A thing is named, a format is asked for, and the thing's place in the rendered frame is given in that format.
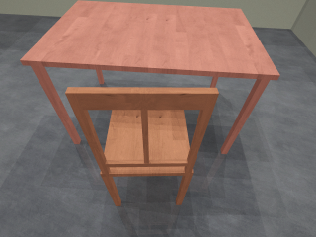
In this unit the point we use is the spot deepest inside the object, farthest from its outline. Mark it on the table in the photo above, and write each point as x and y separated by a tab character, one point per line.
153	38

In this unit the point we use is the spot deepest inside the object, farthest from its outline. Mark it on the chair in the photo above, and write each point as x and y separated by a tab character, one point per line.
147	134

